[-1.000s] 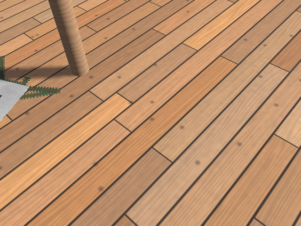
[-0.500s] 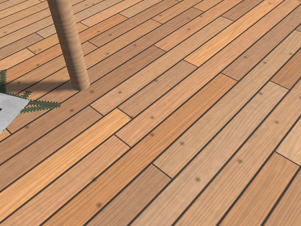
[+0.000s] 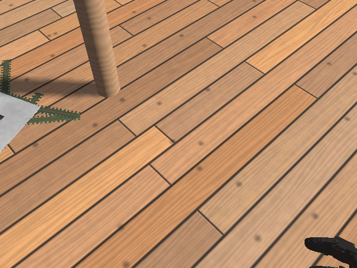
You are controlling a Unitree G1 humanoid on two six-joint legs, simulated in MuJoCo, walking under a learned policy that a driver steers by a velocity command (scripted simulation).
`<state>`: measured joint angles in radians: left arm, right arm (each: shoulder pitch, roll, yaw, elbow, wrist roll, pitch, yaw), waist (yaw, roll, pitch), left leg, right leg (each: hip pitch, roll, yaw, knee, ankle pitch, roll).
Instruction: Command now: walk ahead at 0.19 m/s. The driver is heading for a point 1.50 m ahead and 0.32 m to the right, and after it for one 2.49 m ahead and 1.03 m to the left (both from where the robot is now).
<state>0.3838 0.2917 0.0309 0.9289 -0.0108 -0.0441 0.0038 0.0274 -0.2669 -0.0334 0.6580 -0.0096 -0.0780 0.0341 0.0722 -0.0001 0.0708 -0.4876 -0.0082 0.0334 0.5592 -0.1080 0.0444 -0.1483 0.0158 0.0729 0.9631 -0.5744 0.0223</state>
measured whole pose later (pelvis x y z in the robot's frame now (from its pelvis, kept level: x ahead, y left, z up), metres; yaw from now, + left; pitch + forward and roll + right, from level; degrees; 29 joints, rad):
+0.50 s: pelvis +0.11 -0.01 +0.02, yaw +0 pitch -1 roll +1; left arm 0.19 0.24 0.02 0.90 0.01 -0.01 0.03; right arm 0.17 -0.24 -0.01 0.92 -0.01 -0.01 -0.01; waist -0.01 0.01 0.02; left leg -0.22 -0.02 0.04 0.47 -0.23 0.03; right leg -0.24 -0.03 0.02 0.51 -0.26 0.02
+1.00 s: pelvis +0.16 -0.02 +0.01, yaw +0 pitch -1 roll +0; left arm 0.23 0.24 0.04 1.01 -0.02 -0.05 0.01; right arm 0.25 -0.26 -0.04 1.07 0.02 -0.04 -0.02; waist -0.01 0.01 0.00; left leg -0.18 0.01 0.02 0.55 -0.37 0.03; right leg -0.25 -0.01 -0.03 0.67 -0.44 -0.07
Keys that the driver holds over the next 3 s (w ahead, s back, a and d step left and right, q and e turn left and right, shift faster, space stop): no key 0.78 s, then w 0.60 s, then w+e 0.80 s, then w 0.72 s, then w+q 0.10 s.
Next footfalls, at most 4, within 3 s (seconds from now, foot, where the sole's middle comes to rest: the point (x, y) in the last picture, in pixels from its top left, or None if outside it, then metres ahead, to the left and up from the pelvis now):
0.30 right None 0.16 -0.14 -0.76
1.50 left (169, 230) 0.56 0.10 -0.76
2.04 right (247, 178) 0.80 -0.20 -0.76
2.56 left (232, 109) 1.17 -0.15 -0.76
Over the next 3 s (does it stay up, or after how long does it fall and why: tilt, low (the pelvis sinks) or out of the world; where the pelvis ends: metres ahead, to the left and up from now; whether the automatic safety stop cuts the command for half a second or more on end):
stays up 1.18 -0.26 0.02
